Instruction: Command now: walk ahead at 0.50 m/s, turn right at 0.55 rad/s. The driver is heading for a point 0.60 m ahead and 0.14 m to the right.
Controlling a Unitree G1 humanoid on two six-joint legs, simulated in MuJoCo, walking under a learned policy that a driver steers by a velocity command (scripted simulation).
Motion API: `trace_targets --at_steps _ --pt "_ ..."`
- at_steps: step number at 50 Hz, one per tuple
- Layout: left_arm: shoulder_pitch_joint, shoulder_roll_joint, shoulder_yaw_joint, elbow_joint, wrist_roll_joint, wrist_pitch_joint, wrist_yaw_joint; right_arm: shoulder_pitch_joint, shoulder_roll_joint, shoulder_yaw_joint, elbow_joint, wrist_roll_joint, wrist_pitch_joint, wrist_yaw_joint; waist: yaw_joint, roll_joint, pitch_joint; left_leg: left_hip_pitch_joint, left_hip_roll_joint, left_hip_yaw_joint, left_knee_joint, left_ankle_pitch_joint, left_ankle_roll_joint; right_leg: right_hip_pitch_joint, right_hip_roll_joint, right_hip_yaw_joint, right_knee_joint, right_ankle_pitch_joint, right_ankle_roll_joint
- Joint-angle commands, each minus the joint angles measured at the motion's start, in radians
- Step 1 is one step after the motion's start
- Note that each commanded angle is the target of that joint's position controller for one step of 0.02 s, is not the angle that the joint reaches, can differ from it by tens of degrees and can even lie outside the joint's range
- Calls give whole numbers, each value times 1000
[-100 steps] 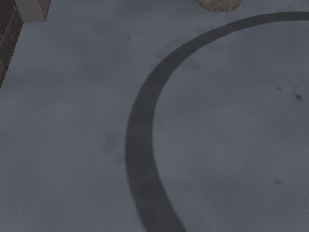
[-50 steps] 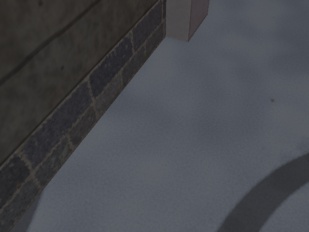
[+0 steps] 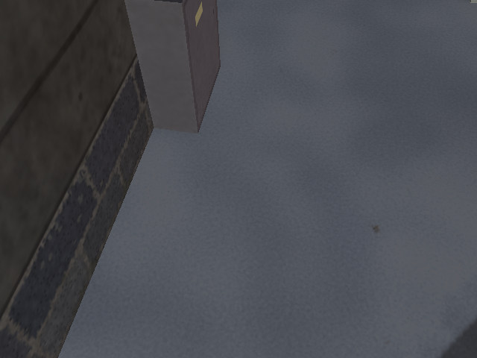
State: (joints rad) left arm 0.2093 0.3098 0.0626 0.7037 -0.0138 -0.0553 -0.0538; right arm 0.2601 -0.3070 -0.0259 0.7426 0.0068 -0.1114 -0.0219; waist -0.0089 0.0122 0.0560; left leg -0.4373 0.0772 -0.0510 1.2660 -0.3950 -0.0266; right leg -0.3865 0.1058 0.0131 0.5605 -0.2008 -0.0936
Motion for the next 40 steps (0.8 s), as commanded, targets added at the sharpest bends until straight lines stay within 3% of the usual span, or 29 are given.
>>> trace_targets --at_steps 1,5,7,8,9,12,15,16,17,18,19,20,21,22,23,26,28,32,34,38,39,40 --pt "-3 117 31 -85 7 -11 20 22 -138 -48 -88 -16 -5 4 -18 -61 -129 -175 46 -31 -87 74 -12 230 -265 359 -278 387 -210" --pt "36 152 40 -63 -3 -10 50 -66 -94 -37 -115 -33 18 4 -6 -67 -85 -170 9 6 -328 214 -54 141 -211 268 -301 446 -182" --pt "65 154 41 -51 -10 -1 60 -150 -70 -27 -131 -26 15 9 27 -81 -79 -143 -23 5 -512 331 -58 147 -178 250 -287 363 -145" --pt "87 147 40 -46 -15 6 65 -199 -54 -23 -139 -13 10 11 52 -94 -77 -139 -39 5 -579 370 -58 163 -180 265 -291 287 -136" --pt "102 151 40 -41 -15 10 69 -235 -59 -22 -146 -5 5 16 65 -99 -70 -131 -51 1 -641 402 -56 174 -187 288 -291 232 -130" --pt "135 150 40 -26 -16 19 73 -291 -82 -31 -159 -3 -11 39 84 -100 -65 -80 -78 -20 -745 452 -31 217 -214 357 -248 166 -122" --pt "126 146 42 -23 -12 25 74 -242 -118 -51 -149 0 -23 43 46 -138 -66 3 -83 -32 -788 344 12 269 -239 435 -171 176 -96" --pt "110 133 39 -27 -11 26 72 -176 -129 -61 -132 -1 -27 38 6 -143 -84 98 -87 -15 -828 347 36 260 -218 433 -121 209 -79" --pt "101 97 27 -37 -6 24 68 -80 -156 -76 -116 -14 -32 31 -44 -122 -159 276 -39 -42 -837 350 75 220 -169 393 13 236 -48" --pt "114 42 6 -55 12 20 66 64 -207 -89 -106 -25 -31 22 -95 -6 -298 529 128 -209 -825 281 133 95 -97 301 285 59 -10" --pt "238 7 -6 -86 -21 12 66 124 -263 -106 -68 -31 -17 30 -29 345 -374 776 324 -672 -927 33 281 -252 22 191 575 -386 46" --pt "224 123 14 -53 -31 17 73 81 -152 -78 -85 -9 -17 33 -52 220 -292 723 338 -705 -973 -162 253 -342 -64 216 679 -349 56" --pt "128 157 28 -53 -20 25 75 51 -112 -68 -84 -17 -13 26 -78 140 -167 595 295 -543 -984 -134 203 -371 -106 186 708 -240 64" --pt "81 144 27 -60 -21 26 79 14 -111 -64 -83 -36 -2 24 -67 77 -102 489 243 -411 -1001 24 187 -341 -136 147 707 -167 74" --pt "60 131 30 -70 -18 18 76 -3 -88 -59 -77 -36 6 17 -54 61 -66 424 206 -329 -1020 113 185 -327 -154 144 673 -116 88" --pt "80 88 33 -66 -41 26 69 -27 -69 -56 -59 -27 6 4 -13 101 -38 335 170 -179 -1078 209 172 -276 -194 120 603 -59 103" --pt "42 49 22 -85 -37 34 68 -20 -88 -65 -37 -22 8 0 -11 85 -14 333 184 -126 -1106 247 196 -333 -203 101 547 -21 120" --pt "-43 26 13 -122 -31 32 54 -6 -121 -77 -4 -20 16 -9 -23 44 -12 375 181 -3 -1112 347 200 -370 -212 81 367 141 114" --pt "-94 10 4 -131 -27 28 38 9 -111 -72 13 -17 16 1 -56 48 -1 391 148 86 -1107 383 185 -338 -203 32 266 222 108" --pt "-216 -1 -6 -188 -34 28 11 74 -141 -76 62 -2 27 8 -86 39 49 451 187 150 -1098 471 181 -306 -188 -28 133 224 73" --pt "-229 -2 -6 -199 -30 28 6 77 -145 -75 72 4 34 9 -79 36 61 465 194 163 -1075 568 177 -287 -177 -39 101 195 62" --pt "-205 1 -3 -193 -14 30 4 67 -161 -77 79 11 42 14 -64 44 48 484 196 189 -1029 729 170 -241 -152 -70 82 155 44"
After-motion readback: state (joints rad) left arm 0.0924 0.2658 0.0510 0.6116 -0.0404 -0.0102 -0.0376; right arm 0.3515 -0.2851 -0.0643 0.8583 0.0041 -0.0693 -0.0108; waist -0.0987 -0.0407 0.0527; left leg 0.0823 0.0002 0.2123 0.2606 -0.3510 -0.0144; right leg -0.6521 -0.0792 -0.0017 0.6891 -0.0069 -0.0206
